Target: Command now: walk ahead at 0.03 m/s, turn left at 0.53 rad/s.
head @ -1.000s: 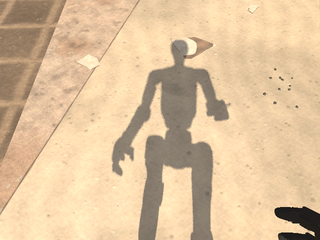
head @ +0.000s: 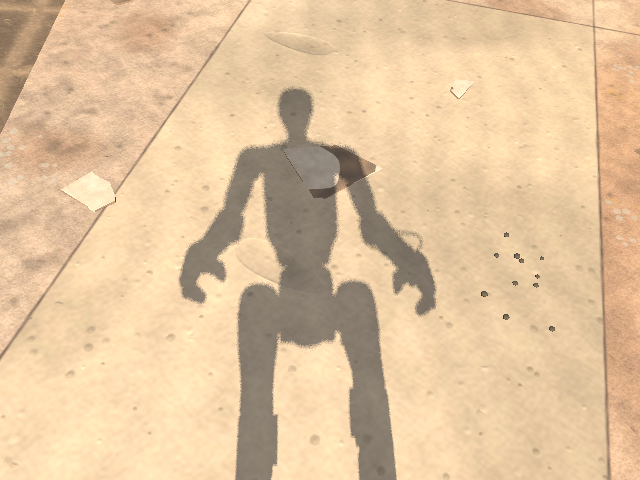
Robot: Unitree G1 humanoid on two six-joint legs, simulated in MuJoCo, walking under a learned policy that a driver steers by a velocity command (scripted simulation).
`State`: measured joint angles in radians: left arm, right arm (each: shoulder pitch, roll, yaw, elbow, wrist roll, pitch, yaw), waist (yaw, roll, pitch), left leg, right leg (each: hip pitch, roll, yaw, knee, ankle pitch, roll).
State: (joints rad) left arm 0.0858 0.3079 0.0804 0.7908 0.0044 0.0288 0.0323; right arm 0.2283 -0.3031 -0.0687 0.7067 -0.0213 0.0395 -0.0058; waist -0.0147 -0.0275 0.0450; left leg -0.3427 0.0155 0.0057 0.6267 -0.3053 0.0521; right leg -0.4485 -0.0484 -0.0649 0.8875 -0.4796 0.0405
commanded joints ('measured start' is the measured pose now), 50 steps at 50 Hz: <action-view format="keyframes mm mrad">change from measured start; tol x16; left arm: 1 -43 101 34 -69 -1 -6 19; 50 -38 72 -16 -141 -27 -38 -85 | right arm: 1 -23 -193 -50 -78 12 -45 -7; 50 27 -201 -65 -22 42 -94 -19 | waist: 1 8 152 -81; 19 29 184 -165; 23 -40 -185 -118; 36 -2 -32 -109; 40 -33 289 -69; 50 -33 167 -5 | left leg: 1 183 246 -370 -324 281 175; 19 201 133 -466 -182 424 134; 22 -23 -118 -220 13 -168 -32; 24 38 -31 -194 116 -228 -104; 32 186 -24 -84 -133 173 -97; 37 226 7 -91 -145 165 -39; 41 291 406 -516 -431 -173 213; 50 167 240 -44 -433 -59 89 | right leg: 1 -232 20 130 242 10 -5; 17 55 89 157 -260 116 29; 20 258 42 136 -539 388 -20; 23 231 -291 524 -609 599 -298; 37 111 13 384 -397 449 -140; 40 -182 131 143 -27 -64 -63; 42 -279 11 179 206 -43 -55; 50 33 -1 1 -153 132 -35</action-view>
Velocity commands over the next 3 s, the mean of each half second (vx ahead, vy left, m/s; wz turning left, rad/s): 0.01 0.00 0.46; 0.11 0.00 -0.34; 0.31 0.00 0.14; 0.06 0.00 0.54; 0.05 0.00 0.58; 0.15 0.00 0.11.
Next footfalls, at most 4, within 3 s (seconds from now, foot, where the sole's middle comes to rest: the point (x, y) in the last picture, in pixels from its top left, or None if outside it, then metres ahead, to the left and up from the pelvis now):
0.42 right None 0.09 -0.13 -0.77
1.08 right None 0.13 -0.19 -0.77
1.54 left None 0.40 -0.01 -0.77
1.96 right None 0.45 -0.24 -0.77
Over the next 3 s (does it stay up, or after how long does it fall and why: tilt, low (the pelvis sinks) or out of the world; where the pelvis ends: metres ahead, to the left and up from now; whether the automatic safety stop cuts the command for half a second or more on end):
stays up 0.45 -0.05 0.00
